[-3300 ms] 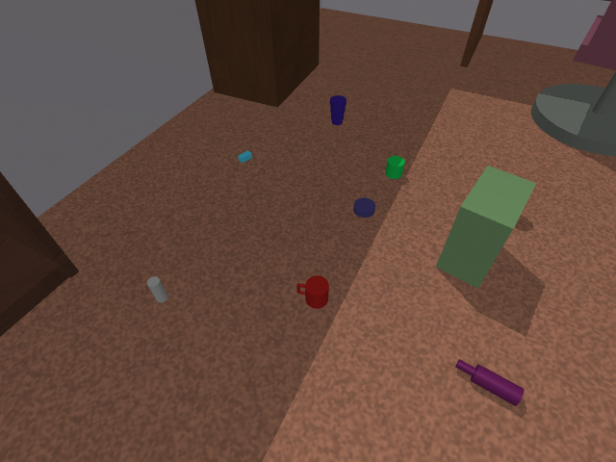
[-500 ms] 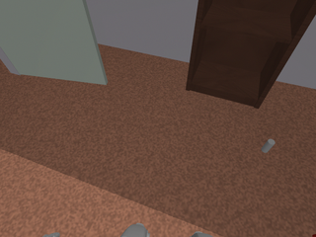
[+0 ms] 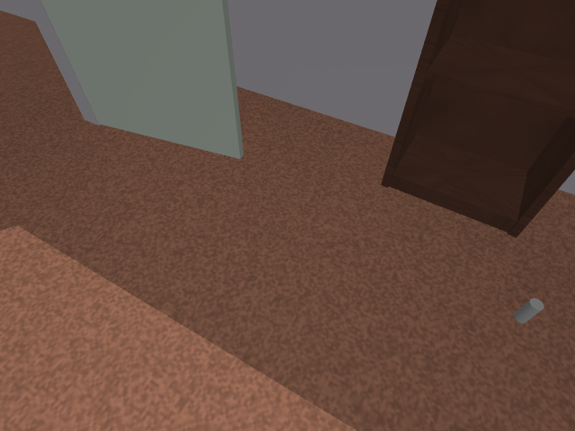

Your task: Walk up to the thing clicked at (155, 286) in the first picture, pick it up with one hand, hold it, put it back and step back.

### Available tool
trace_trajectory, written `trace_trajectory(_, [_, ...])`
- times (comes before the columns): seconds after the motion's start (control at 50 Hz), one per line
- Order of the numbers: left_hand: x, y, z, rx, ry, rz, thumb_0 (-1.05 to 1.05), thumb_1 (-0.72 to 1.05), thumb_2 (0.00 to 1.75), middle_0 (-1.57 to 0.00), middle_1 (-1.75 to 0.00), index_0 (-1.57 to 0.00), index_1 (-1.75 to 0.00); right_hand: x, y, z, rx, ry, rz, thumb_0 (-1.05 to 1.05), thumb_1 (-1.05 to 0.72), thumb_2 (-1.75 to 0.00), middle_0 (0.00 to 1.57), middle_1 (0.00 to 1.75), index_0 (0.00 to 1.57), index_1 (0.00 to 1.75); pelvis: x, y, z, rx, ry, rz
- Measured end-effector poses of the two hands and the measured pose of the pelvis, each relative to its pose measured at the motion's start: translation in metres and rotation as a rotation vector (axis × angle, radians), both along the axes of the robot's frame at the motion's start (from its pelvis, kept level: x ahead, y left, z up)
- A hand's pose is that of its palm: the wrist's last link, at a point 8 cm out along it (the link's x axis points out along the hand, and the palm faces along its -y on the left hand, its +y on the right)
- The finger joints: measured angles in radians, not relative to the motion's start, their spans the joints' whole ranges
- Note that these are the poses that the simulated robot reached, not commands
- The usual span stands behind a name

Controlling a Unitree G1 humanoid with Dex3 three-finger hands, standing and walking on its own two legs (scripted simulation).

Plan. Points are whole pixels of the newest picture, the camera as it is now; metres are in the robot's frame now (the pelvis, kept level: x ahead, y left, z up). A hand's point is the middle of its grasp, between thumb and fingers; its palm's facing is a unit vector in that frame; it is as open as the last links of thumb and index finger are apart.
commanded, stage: walk up
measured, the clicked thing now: (528, 311) +0.65 -0.84 -0.70
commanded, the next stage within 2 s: stand in 0.42 s
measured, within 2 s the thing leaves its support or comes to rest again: neither
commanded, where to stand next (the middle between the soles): +0.08 -0.04 m, yaw -1 degrees
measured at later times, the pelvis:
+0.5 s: pelvis +0.01 -0.01 +0.02, yaw +2 degrees
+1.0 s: pelvis +0.02 -0.03 +0.03, yaw +0 degrees
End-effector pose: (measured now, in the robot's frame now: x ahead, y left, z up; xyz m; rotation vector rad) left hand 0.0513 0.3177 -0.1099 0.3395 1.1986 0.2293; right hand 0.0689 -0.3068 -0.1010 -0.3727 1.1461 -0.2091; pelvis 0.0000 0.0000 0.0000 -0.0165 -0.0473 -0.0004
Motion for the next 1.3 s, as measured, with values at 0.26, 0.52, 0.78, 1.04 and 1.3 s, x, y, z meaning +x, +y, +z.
trace_trajectory(0.26, [0.02,-0.024,0.009,-0.052,-0.049,0.018,0.0,0.9,0.9,-0.2,-0.3,-0.21,-0.3,0.039,0.01,0.008,0.047,-0.018,0.053,0.0,-0.9,-0.9,0.21,0.3,0.2,0.3,0.005,-0.007,0.015,0.008,0.004,0.036])
trace_trajectory(0.52, [0.022,-0.025,0.017,-0.031,0.001,0.045,0.0,0.9,0.9,-0.2,-0.3,-0.21,-0.3,0.044,-0.003,0.015,0.04,0.022,0.027,0.0,-0.9,-0.9,0.21,0.3,0.2,0.3,0.011,-0.015,0.025,0.014,0.002,0.032])
trace_trajectory(0.78, [0.023,-0.038,0.019,-0.03,0.055,0.022,0.0,0.9,0.9,-0.2,-0.3,-0.21,-0.3,0.028,-0.009,0.009,0.067,0.077,-0.024,0.0,-0.9,-0.9,0.21,0.3,0.2,0.3,0.013,-0.023,0.029,0.018,0.011,0.012])
trace_trajectory(1.04, [0.041,-0.047,0.022,-0.028,0.029,0.001,0.0,0.9,0.9,-0.2,-0.3,-0.21,-0.3,0.018,-0.016,0.007,0.069,0.097,-0.052,0.0,-0.9,-0.9,0.21,0.3,0.2,0.3,0.017,-0.029,0.03,0.02,0.012,0.002])
trace_trajectory(1.3, [0.049,-0.052,0.024,-0.027,0.016,-0.007,0.0,0.9,0.9,-0.2,-0.3,-0.21,-0.3,0.019,-0.022,0.007,0.067,0.09,-0.053,0.0,-0.9,-0.9,0.21,0.3,0.2,0.3,0.021,-0.034,0.03,0.02,0.015,-0.003])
